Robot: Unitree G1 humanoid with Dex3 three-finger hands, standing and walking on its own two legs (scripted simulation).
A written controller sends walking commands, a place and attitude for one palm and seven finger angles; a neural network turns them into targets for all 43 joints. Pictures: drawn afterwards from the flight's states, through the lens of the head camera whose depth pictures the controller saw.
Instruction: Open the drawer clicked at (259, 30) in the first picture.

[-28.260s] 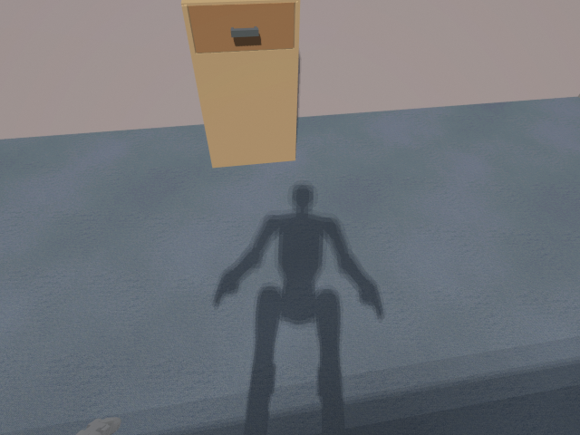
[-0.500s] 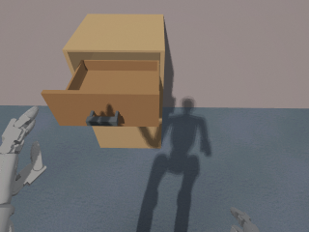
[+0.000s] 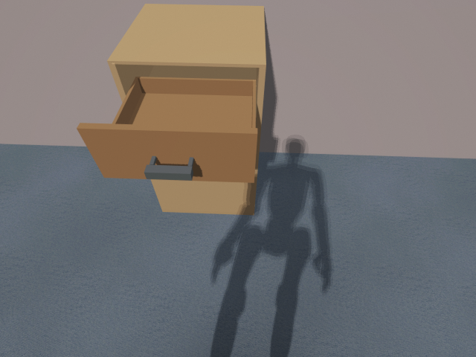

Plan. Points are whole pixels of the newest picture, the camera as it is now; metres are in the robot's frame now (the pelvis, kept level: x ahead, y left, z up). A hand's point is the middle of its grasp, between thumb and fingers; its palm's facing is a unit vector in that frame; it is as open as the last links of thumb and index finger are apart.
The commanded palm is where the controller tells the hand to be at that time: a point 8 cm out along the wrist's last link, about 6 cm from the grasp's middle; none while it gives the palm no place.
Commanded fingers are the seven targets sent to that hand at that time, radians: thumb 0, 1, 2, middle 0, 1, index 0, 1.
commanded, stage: let the arm hang, fingers relaxed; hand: left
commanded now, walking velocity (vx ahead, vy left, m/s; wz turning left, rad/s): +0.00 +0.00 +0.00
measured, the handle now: (170, 166) +0.54 +0.21 -0.06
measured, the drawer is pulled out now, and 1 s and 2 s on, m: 0.29 0.29 0.29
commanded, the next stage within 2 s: look to check the result in 0.56 s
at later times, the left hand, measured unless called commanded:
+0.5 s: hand out of the picture +0.00 +0.18 -0.17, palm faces +0.02 -0.98 -0.19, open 7.3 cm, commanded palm none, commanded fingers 0.00 0.90 0.90 -0.20 -0.30 -0.20 -0.30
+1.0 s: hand out of the picture +0.00 +0.18 -0.17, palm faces +0.01 -0.98 -0.19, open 7.4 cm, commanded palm none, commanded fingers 0.00 0.90 0.90 -0.20 -0.30 -0.20 -0.30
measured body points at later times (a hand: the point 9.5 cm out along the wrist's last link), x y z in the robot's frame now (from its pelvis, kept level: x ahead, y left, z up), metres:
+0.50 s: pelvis +0.00 +0.02 +0.00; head +0.01 +0.01 +0.45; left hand +0.00 +0.24 -0.16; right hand -0.05 -0.17 -0.16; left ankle -0.01 +0.13 -0.74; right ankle +0.04 -0.08 -0.74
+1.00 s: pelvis +0.01 +0.02 +0.00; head +0.03 +0.01 +0.45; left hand +0.00 +0.23 -0.15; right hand -0.03 -0.18 -0.16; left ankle -0.01 +0.13 -0.74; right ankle +0.04 -0.08 -0.74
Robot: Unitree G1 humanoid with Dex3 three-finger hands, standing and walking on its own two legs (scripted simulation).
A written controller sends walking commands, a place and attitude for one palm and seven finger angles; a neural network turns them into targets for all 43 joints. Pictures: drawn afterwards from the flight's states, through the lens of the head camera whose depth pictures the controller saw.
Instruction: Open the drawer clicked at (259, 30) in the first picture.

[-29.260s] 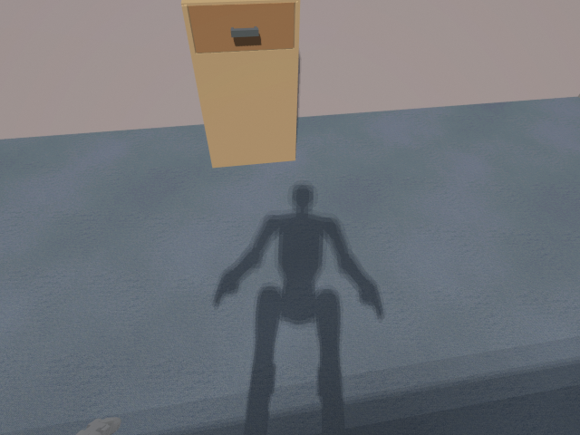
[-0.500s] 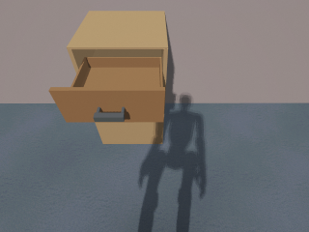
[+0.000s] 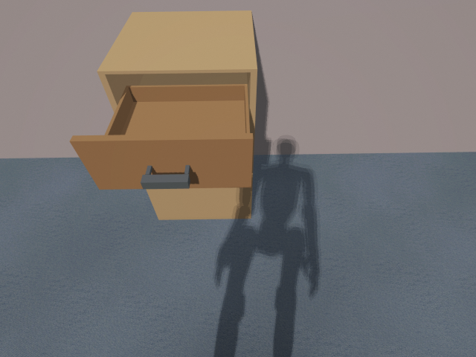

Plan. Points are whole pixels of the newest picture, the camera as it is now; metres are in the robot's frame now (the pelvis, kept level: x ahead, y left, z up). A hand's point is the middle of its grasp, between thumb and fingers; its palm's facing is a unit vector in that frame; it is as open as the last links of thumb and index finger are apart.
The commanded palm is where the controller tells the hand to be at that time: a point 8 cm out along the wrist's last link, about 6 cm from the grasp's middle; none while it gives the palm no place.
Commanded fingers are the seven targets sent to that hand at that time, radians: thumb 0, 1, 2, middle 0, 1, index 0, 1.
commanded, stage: look to check the result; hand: left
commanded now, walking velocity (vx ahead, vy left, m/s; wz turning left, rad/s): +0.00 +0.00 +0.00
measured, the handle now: (167, 175) +0.52 +0.21 -0.06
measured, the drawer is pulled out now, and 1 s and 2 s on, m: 0.29 0.29 0.29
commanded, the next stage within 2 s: stand and wait in 0.16 s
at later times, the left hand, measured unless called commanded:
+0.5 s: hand out of the picture +0.01 +0.16 -0.17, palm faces +0.05 -0.98 -0.21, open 7.3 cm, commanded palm none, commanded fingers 0.00 0.90 0.90 -0.20 -0.30 -0.20 -0.30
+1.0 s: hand out of the picture +0.01 +0.15 -0.17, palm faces +0.05 -0.98 -0.21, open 7.4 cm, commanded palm none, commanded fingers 0.00 0.90 0.90 -0.20 -0.30 -0.20 -0.30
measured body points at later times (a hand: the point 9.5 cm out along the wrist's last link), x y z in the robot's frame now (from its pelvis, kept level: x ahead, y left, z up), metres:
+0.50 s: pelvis +0.01 -0.01 +0.00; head +0.03 -0.02 +0.45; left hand +0.01 +0.21 -0.16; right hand -0.01 -0.22 -0.17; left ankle -0.02 +0.11 -0.74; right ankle +0.03 -0.10 -0.74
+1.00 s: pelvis +0.01 -0.02 +0.00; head +0.03 -0.03 +0.45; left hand +0.01 +0.20 -0.15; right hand -0.01 -0.22 -0.17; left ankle -0.02 +0.11 -0.74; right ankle +0.03 -0.10 -0.74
